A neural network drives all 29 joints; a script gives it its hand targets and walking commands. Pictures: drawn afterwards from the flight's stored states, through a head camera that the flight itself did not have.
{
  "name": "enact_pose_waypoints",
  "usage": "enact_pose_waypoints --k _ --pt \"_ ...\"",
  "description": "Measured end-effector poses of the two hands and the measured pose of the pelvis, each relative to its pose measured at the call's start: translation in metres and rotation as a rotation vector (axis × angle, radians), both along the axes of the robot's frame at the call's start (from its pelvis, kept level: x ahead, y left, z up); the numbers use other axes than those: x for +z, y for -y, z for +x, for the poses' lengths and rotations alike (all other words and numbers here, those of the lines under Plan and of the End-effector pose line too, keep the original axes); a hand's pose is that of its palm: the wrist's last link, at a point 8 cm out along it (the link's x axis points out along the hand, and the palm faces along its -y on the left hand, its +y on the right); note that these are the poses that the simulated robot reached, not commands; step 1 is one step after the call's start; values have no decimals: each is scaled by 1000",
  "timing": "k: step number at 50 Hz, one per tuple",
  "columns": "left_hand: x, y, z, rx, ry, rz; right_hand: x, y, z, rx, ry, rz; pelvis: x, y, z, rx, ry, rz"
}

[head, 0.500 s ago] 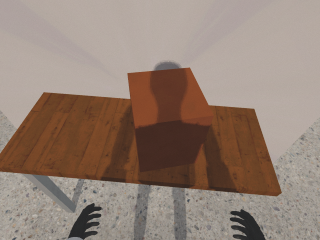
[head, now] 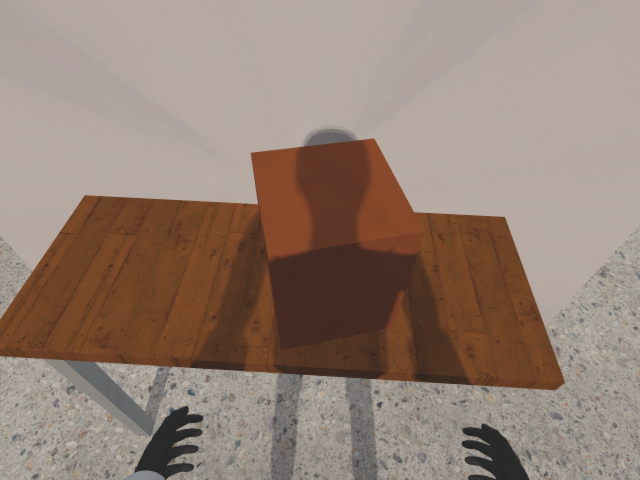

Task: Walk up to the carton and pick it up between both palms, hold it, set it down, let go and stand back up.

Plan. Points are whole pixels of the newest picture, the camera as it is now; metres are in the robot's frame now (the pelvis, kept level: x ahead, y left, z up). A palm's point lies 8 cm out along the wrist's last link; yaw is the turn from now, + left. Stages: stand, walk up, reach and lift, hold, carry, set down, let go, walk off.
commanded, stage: let go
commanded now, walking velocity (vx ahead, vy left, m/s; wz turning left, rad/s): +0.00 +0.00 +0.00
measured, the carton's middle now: (326, 246) +0.47 +0.02 -0.01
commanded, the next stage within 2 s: stand in 0.22 s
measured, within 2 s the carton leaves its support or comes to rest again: neither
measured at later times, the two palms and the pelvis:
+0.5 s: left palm out of the picture +0.07 +0.24 -0.12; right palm out of the picture +0.08 -0.25 -0.11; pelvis -0.01 +0.00 -0.01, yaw +1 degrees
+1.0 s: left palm out of the picture -0.07 +0.26 -0.15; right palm out of the picture -0.06 -0.22 -0.13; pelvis -0.06 +0.02 -0.01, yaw +2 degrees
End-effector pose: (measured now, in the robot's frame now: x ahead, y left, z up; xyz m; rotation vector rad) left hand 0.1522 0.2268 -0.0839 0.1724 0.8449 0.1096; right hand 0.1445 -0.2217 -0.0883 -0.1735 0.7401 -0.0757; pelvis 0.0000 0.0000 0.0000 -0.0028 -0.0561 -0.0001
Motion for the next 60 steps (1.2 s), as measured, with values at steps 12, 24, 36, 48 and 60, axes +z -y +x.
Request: enact_pose_waypoints --k 12,24,36,48,60 --pt "-4 7 -7 2 2 -10 2 6 0 -2 5 -11 -1 4 -3 4 -6 0" --pt "-35 -13 -77 51 -125 10 -20 29 -61 -96 -216 -73 -7 2 -4 18 -2 -17" --pt "-54 -24 -159 76 -311 4 -34 23 -152 -121 -414 -89 -5 -8 -33 26 15 -20" --pt "-66 -34 -215 98 -409 -6 -45 4 -204 -145 -495 -68 -9 -21 -57 31 20 -18" --pt "-68 -34 -262 154 -488 -14 -50 -2 -216 -146 -514 -58 -9 -25 -70 47 5 -11"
